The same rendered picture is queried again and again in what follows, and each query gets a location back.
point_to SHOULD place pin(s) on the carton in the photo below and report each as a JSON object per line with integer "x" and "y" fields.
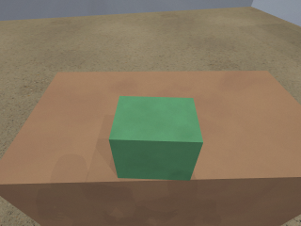
{"x": 155, "y": 138}

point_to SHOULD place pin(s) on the pedestal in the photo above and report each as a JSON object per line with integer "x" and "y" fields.
{"x": 59, "y": 170}

